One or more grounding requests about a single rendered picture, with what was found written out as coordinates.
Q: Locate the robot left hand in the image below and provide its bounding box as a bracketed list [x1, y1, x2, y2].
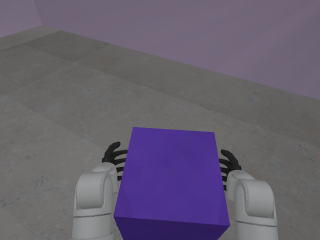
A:
[101, 141, 128, 181]

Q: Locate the carton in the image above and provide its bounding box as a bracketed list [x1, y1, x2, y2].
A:
[113, 127, 230, 240]

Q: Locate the left robot forearm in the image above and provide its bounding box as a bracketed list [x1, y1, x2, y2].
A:
[68, 162, 118, 240]

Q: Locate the robot right hand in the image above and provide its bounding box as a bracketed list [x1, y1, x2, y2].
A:
[219, 149, 242, 191]

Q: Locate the right robot forearm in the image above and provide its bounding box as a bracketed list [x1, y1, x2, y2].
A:
[226, 170, 279, 240]

